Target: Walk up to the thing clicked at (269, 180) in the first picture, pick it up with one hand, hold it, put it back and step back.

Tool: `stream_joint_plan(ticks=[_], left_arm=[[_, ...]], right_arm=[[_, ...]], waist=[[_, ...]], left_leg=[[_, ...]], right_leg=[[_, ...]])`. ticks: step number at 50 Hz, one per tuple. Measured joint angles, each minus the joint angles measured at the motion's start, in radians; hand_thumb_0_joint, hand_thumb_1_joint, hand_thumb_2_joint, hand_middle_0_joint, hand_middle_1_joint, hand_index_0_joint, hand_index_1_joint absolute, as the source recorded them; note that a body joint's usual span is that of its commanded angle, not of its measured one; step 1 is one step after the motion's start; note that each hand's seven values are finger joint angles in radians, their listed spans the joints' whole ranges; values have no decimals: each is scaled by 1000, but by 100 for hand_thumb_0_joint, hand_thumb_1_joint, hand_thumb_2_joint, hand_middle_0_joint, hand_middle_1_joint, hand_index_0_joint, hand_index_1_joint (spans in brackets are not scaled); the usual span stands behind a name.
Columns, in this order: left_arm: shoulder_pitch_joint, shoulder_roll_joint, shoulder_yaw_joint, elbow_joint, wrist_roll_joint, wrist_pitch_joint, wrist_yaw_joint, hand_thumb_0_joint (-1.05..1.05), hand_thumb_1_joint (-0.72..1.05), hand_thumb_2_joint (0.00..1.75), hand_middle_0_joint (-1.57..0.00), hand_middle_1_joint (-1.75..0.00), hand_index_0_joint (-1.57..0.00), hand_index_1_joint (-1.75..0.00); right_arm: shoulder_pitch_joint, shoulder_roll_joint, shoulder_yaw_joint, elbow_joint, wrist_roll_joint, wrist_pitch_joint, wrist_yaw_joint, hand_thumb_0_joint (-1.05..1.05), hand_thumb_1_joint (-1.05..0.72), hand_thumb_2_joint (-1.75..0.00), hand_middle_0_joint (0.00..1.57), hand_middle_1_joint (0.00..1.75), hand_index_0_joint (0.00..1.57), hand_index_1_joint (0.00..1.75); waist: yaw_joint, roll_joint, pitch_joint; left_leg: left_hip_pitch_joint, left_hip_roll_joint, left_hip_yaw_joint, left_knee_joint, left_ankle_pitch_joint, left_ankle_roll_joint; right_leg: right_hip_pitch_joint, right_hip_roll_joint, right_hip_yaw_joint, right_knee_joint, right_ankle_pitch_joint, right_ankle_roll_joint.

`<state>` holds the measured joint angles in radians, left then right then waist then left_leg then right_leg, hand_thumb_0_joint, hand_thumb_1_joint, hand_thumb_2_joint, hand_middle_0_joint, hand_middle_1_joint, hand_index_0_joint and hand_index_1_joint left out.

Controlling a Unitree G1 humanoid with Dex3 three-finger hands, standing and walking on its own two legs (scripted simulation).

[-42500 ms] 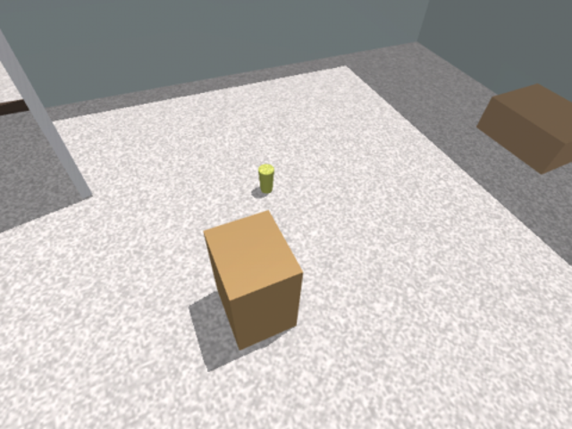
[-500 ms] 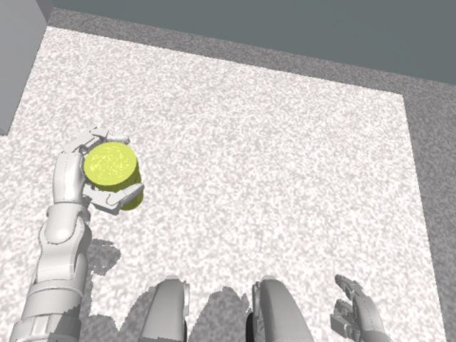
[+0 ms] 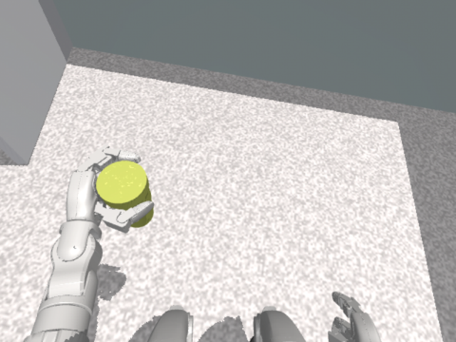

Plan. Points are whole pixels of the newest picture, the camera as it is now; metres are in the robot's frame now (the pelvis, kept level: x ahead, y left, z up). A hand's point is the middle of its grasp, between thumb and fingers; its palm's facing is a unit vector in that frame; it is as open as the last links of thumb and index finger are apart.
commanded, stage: lift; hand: left
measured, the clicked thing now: (131, 199) +0.35 +0.17 +0.01
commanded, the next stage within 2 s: hold in 0.44 s
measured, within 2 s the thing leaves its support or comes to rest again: neither
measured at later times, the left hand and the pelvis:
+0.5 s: hand (124, 185) +0.34 +0.17 +0.07, palm faces +0.05 -1.00 -0.02, open 10.1 cm; pelvis +0.01 +0.00 +0.02, yaw +0 degrees
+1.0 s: hand (125, 184) +0.33 +0.16 +0.09, palm faces +0.05 -1.00 -0.01, open 10.1 cm; pelvis +0.01 -0.01 +0.03, yaw +0 degrees
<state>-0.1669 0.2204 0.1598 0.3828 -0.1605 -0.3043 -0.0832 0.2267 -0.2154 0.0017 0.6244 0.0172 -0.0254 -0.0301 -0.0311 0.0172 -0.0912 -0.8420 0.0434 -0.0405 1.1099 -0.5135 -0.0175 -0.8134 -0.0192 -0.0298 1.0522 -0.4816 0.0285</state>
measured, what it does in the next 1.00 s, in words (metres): stands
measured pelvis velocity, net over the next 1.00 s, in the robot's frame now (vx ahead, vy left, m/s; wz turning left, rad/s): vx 0.01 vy -0.01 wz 0.00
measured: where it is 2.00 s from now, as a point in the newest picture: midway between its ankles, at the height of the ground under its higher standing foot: outside the picture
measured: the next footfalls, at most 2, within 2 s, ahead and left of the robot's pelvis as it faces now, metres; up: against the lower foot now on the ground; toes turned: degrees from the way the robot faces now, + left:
none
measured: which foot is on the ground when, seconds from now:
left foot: down 0.00-1.00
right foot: down 0.00-1.00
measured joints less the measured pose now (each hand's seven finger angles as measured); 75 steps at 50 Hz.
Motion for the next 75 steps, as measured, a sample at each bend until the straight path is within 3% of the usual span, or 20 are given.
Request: stream_joint_plan(ticks=[29,75], left_arm=[[41,-20,-1,11,-14,-15,-32,-3,-42,110,-74,-102,-73,-105],[62,-34,-10,-2,-13,-8,-37,-3,-41,109,-73,-102,-73,-105]], right_arm=[[2,-7,-8,12,-2,15,7,1,-92,-90,20,30,20,30],[-8,-8,-6,25,1,1,3,1,-92,-90,20,30,20,30]], waist=[[6,-2,36],[14,-4,63]], left_leg=[[198,0,11,-158,49,-4],[314,-1,17,-259,94,-8]], right_leg=[[191,0,5,-147,44,-4],[299,-1,8,-235,84,-8]])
